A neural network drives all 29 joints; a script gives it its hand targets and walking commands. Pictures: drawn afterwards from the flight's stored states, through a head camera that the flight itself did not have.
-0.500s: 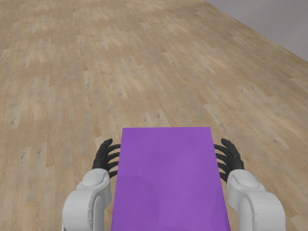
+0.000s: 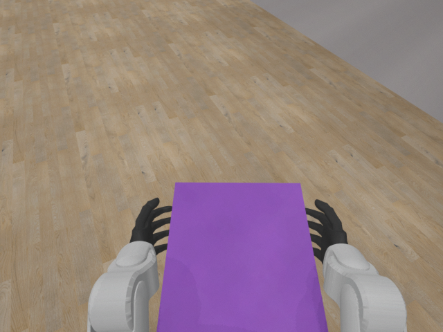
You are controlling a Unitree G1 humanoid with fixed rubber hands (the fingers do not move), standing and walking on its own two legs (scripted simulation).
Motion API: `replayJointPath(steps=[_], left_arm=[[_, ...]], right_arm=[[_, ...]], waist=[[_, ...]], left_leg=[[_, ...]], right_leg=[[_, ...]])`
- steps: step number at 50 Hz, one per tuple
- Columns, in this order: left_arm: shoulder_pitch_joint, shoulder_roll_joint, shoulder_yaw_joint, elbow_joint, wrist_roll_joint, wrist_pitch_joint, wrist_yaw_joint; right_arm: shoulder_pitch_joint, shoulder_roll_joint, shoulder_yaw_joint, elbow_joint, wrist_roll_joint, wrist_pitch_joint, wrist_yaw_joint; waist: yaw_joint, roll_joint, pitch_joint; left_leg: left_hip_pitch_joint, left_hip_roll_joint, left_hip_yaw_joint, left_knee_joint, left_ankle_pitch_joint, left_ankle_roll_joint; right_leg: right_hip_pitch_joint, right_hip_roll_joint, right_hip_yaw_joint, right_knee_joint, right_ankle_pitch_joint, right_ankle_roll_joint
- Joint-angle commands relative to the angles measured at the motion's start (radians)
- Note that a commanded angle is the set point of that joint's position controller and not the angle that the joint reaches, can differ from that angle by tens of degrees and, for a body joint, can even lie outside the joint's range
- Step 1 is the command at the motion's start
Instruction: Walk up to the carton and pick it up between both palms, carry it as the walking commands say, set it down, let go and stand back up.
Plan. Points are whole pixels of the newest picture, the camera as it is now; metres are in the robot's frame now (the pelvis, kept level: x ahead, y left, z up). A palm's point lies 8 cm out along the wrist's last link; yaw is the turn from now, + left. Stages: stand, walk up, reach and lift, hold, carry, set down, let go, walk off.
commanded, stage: carry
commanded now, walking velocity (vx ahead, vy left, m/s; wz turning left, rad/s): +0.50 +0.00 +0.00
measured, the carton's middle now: (235, 270) +0.24 +0.00 +0.00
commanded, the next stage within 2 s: none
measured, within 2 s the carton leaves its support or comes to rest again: neither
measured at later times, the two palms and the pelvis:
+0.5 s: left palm (169, 114) +0.56 +0.14 +0.09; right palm (291, 111) +0.59 -0.14 +0.08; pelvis +0.33 -0.02 +0.00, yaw +4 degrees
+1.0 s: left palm (160, 51) +0.87 +0.21 +0.08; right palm (255, 51) +0.87 -0.08 +0.09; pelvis +0.62 +0.06 +0.00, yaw +1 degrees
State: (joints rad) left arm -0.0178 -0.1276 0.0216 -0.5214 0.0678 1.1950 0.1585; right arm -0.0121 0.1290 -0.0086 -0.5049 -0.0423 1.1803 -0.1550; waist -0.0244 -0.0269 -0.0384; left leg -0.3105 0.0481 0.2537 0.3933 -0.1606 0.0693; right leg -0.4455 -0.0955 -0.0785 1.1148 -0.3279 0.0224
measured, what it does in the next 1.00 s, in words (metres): walks ahead: right foot, then left foot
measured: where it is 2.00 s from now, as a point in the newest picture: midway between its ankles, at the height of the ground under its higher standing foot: (206, 160)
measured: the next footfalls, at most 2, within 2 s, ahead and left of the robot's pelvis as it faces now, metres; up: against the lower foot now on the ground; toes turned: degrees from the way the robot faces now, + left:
right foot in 0.32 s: +0.39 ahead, -0.11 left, +0.00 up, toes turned -10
left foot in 0.78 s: +0.69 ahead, +0.15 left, +0.00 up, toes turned +14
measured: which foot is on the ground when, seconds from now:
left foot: down 0.00-0.34, up 0.36-0.76, down 0.78-1.00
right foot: up 0.00-0.30, down 0.32-0.80, up 0.82-1.00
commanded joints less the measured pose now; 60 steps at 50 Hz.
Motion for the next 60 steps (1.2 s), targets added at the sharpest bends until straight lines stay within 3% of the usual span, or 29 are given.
replayJointPath(steps=[1,6,11,13,15,16,17,18,19,21,22,24,26,32,36,38,39,40,41,42,44,46,51,53,55,56,58,59,60], left_arm=[[-0.333,-0.894,-0.619,-0.092,-0.274,-0.044,-0.143],[-0.312,-0.855,-0.631,-0.091,-0.263,-0.041,-0.129],[-0.313,-0.778,-0.636,-0.107,-0.274,-0.012,-0.118],[-0.314,-0.747,-0.621,-0.108,-0.272,0.001,-0.117],[-0.296,-0.726,-0.596,-0.097,-0.267,0.01,-0.116],[-0.268,-0.715,-0.58,-0.08,-0.263,0.015,-0.112],[-0.272,-0.699,-0.581,-0.07,-0.262,0.014,-0.109],[-0.255,-0.73,-0.574,-0.049,-0.268,0.005,-0.111],[-0.287,-0.782,-0.594,-0.086,-0.292,-0.003,-0.118],[-0.309,-0.853,-0.595,-0.105,-0.295,-0.016,-0.131],[-0.329,-0.882,-0.601,-0.103,-0.305,-0.021,-0.139],[-0.335,-0.9,-0.608,-0.088,-0.318,-0.031,-0.156],[-0.335,-0.888,-0.621,-0.094,-0.329,-0.039,-0.168],[-0.299,-0.797,-0.626,-0.112,-0.326,-0.024,-0.163],[-0.284,-0.727,-0.602,-0.109,-0.304,-0.004,-0.137],[-0.292,-0.712,-0.592,-0.111,-0.29,0.007,-0.127],[-0.297,-0.696,-0.586,-0.102,-0.281,0.013,-0.124],[-0.302,-0.703,-0.592,-0.108,-0.286,0.019,-0.122],[-0.315,-0.729,-0.599,-0.104,-0.291,0.019,-0.123],[-0.318,-0.772,-0.614,-0.099,-0.303,0.012,-0.127],[-0.33,-0.872,-0.631,-0.1,-0.306,-0.006,-0.132],[-0.343,-0.901,-0.625,-0.105,-0.297,-0.024,-0.137],[-0.335,-0.854,-0.624,-0.122,-0.293,-0.031,-0.146],[-0.326,-0.821,-0.617,-0.114,-0.293,-0.02,-0.147],[-0.317,-0.782,-0.599,-0.089,-0.291,-0.003,-0.146],[-0.308,-0.76,-0.587,-0.069,-0.286,0.005,-0.143],[-0.302,-0.73,-0.571,-0.044,-0.279,0.014,-0.134],[-0.301,-0.718,-0.561,-0.037,-0.278,0.021,-0.127],[-0.317,-0.708,-0.558,-0.032,-0.281,0.028,-0.126]], right_arm=[[-0.316,0.899,0.609,-0.07,0.285,-0.03,0.154],[-0.305,0.813,0.607,-0.125,0.273,-0.031,0.153],[-0.298,0.743,0.585,-0.141,0.259,0.003,0.136],[-0.317,0.728,0.588,-0.151,0.258,0.017,0.13],[-0.344,0.716,0.589,-0.161,0.263,0.031,0.125],[-0.353,0.702,0.583,-0.159,0.263,0.039,0.122],[-0.341,0.679,0.583,-0.153,0.251,0.046,0.119],[-0.366,0.698,0.603,-0.167,0.268,0.046,0.125],[-0.367,0.76,0.61,-0.162,0.282,0.036,0.128],[-0.338,0.845,0.622,-0.129,0.291,0.022,0.142],[-0.333,0.871,0.618,-0.122,0.288,0.012,0.146],[-0.321,0.893,0.609,-0.105,0.261,-0.009,0.141],[-0.312,0.892,0.607,-0.103,0.24,-0.025,0.131],[-0.297,0.821,0.597,-0.142,0.225,-0.015,0.114],[-0.323,0.753,0.581,-0.149,0.237,0.018,0.111],[-0.316,0.748,0.578,-0.135,0.249,0.03,0.112],[-0.318,0.74,0.572,-0.124,0.251,0.034,0.112],[-0.315,0.732,0.552,-0.102,0.248,0.033,0.111],[-0.306,0.744,0.549,-0.09,0.258,0.028,0.113],[-0.31,0.782,0.546,-0.112,0.277,0.021,0.122],[-0.317,0.873,0.571,-0.108,0.294,0.005,0.141],[-0.327,0.908,0.598,-0.105,0.291,-0.015,0.149],[-0.317,0.856,0.609,-0.115,0.27,-0.027,0.148],[-0.33,0.824,0.603,-0.122,0.261,-0.015,0.14],[-0.34,0.79,0.588,-0.113,0.249,0.003,0.13],[-0.356,0.767,0.584,-0.11,0.244,0.014,0.127],[-0.402,0.723,0.586,-0.131,0.242,0.033,0.123],[-0.399,0.714,0.581,-0.118,0.244,0.045,0.119],[-0.4,0.705,0.568,-0.094,0.245,0.056,0.116]], waist=[[0.008,0.142,-0.251],[0.006,0.157,-0.143],[-0.005,0.165,-0.068],[-0.005,0.158,-0.067],[0.02,0.125,-0.132],[0.043,0.09,-0.222],[0.06,-0.119,-0.305],[0.057,-0.289,-0.33],[0.053,-0.184,-0.341],[0.053,-0.013,-0.302],[0.049,-0.001,-0.283],[0.046,-0.059,-0.256],[0.048,-0.103,-0.221],[0.05,-0.131,-0.107],[0.052,-0.146,-0.089],[0.023,-0.085,-0.159],[0.009,-0.039,-0.228],[0.002,0.166,-0.327],[0.004,0.276,-0.386],[0.005,0.213,-0.381],[0.014,0.148,-0.36],[0.019,0.169,-0.347],[0.017,0.179,-0.296],[0.027,0.139,-0.254],[0.031,0.083,-0.213],[0.041,0.006,-0.165],[0.052,-0.209,-0.113],[0.05,-0.225,-0.102],[0.053,-0.187,-0.082]], left_leg=[[0.344,0.267,-0.281,-0.25,0.071,0.082],[0.35,0.208,-0.145,-0.271,0.096,0.077],[0.354,0.188,-0.087,-0.229,0.219,0.056],[0.361,0.189,-0.074,-0.158,0.329,0.038],[0.294,0.157,-0.012,0.053,0.493,0.0],[0.178,0.133,0.0,0.243,0.459,-0.027],[-0.108,0.045,-0.019,0.551,0.227,-0.077],[-0.309,-0.069,-0.094,0.801,-0.282,-0.091],[-0.37,-0.013,-0.234,0.936,-0.318,-0.072],[-0.336,0.057,-0.28,0.887,-0.213,-0.067],[-0.321,0.08,-0.278,0.813,-0.19,-0.071],[-0.3,0.076,-0.239,0.686,-0.151,-0.076],[-0.299,0.066,-0.207,0.563,-0.106,-0.084],[-0.218,0.022,-0.1,0.207,0.116,-0.084],[-0.117,-0.019,-0.024,0.068,0.181,-0.072],[0.161,-0.042,0.012,-0.021,0.246,-0.052],[0.342,0.05,-0.073,0.014,0.388,-0.024],[0.565,0.263,-0.381,0.045,0.714,0.091],[0.589,0.363,-0.538,0.003,0.817,0.173],[0.509,0.349,-0.464,0.002,0.882,0.172],[0.411,0.294,-0.321,-0.032,0.801,0.117],[0.362,0.236,-0.201,-0.064,0.703,0.071],[0.274,0.24,-0.237,-0.192,-0.085,0.101],[0.201,0.218,-0.215,-0.191,-0.269,0.072],[0.108,0.179,-0.19,-0.138,-0.379,0.032],[0.046,0.145,-0.142,-0.048,-0.385,0.0],[-0.142,0.027,-0.06,0.244,-0.308,-0.074],[-0.253,0.009,-0.056,0.32,-0.33,-0.081],[-0.333,0.021,-0.095,0.386,-0.368,-0.082]], right_leg=[[-0.151,-0.037,0.011,-0.099,0.096,-0.006],[-0.178,-0.019,-0.062,-0.381,0.244,0.003],[-0.092,0.018,-0.124,-0.562,0.3,-0.011],[-0.019,0.045,-0.143,-0.592,0.276,-0.022],[0.209,0.098,-0.204,-0.662,0.24,-0.045],[0.425,0.064,-0.157,-0.645,0.202,-0.074],[0.662,-0.181,0.23,-0.717,0.074,-0.173],[0.739,-0.323,0.531,-0.86,0.165,-0.257],[0.718,-0.341,0.483,-0.838,0.323,-0.274],[0.586,-0.312,0.315,-0.841,0.447,-0.221],[0.541,-0.288,0.253,-0.86,0.4,-0.189],[0.504,-0.256,0.156,-0.91,0.354,-0.154],[0.488,-0.242,0.095,-0.963,0.318,-0.149],[0.463,-0.164,-0.078,-0.982,0.362,-0.113],[0.517,-0.148,-0.152,-0.838,0.618,-0.068],[0.42,-0.1,-0.197,-0.636,0.636,-0.014],[0.295,-0.076,-0.191,-0.504,0.489,0.019],[0.067,0.012,-0.172,-0.249,0.197,0.057],[-0.025,0.061,-0.077,-0.053,-0.217,0.059],[-0.045,0.026,0.011,-0.007,-0.251,0.041],[-0.007,-0.024,0.052,-0.135,-0.17,0.022],[0.09,-0.006,0.005,-0.36,-0.112,0.02],[0.105,0.014,-0.073,-0.539,0.005,-0.002],[0.171,0.013,-0.103,-0.633,0.087,-0.009],[0.273,0.011,-0.107,-0.686,0.065,-0.019],[0.299,-0.038,-0.046,-0.754,-0.007,-0.034],[0.392,-0.217,0.266,-0.918,-0.237,-0.12],[0.479,-0.272,0.338,-0.938,-0.167,-0.162],[0.517,-0.311,0.36,-0.952,-0.042,-0.193]])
